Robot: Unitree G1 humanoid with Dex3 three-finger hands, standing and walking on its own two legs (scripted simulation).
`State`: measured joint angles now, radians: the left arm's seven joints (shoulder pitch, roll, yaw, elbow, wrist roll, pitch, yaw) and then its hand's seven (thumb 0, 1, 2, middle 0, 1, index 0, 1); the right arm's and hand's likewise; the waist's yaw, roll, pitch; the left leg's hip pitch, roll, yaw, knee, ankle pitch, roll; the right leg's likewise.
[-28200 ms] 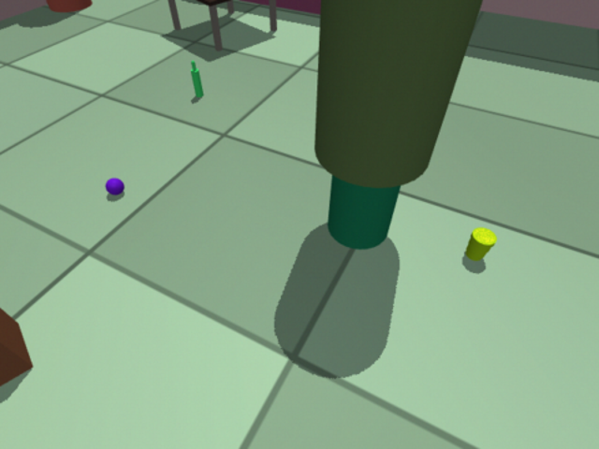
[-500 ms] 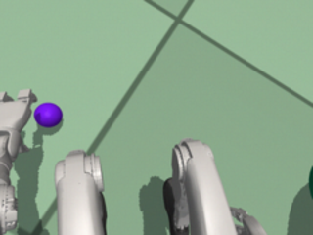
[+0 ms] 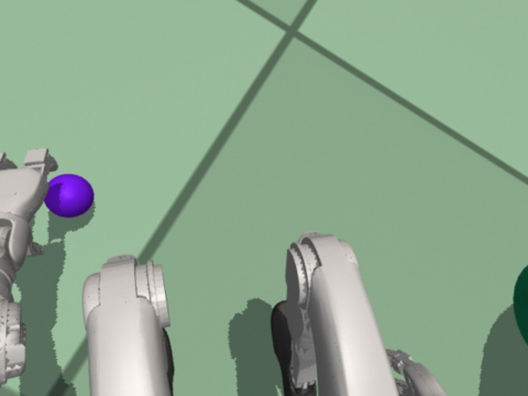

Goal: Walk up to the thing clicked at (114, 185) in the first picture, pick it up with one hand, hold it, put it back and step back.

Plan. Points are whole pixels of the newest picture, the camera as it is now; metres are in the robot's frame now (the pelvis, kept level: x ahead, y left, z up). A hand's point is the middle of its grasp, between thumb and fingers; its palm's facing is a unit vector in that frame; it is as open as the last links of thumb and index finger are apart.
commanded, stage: approach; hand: left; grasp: from above
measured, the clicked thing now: (69, 195) +0.46 +0.29 -0.28
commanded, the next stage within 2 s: close in in 0.36 s
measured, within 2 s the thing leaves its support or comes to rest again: neither
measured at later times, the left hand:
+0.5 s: hand (56, 166) +0.48 +0.28 -0.17, palm faces -0.42 -0.07 -0.90, open 14.1 cm
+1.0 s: hand (67, 201) +0.44 +0.28 -0.23, palm faces -0.41 -0.08 -0.91, open 14.1 cm
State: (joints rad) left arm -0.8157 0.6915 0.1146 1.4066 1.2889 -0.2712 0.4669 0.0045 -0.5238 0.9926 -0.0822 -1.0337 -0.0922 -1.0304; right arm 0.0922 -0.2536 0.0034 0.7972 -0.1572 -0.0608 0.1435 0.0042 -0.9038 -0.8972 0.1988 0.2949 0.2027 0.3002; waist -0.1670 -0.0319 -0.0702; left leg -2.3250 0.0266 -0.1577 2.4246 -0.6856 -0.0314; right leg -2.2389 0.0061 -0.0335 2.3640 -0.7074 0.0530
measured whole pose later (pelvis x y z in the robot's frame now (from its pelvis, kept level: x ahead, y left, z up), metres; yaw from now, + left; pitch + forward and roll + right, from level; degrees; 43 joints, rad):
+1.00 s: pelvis +0.00 +0.01 -0.02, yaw -3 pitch +30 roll -10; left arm -0.95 0.79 0.12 1.64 1.39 -0.26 0.65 0.00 -0.50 0.97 -0.08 -1.01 -0.09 -1.00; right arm 0.06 -0.28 0.11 0.76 -0.24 -0.11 0.19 0.00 -0.89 -0.90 0.20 0.29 0.20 0.30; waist -0.30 -0.09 0.01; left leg -2.38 0.01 -0.21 2.52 -0.68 -0.03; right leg -2.26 0.02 -0.07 2.42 -0.69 0.05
